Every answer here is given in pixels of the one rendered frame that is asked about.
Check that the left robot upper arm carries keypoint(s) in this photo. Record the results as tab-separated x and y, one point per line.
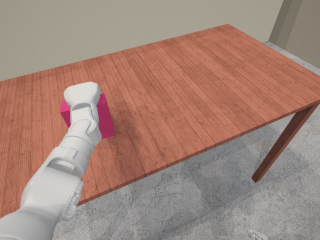
53	197

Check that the sponge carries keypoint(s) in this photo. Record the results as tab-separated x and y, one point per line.
105	121

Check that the robot left hand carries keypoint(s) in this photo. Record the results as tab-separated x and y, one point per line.
88	91

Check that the table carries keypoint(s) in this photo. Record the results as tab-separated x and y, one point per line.
168	100

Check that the robot left forearm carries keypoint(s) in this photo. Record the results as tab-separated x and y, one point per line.
75	149

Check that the robot right hand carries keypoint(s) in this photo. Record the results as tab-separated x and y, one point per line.
254	235

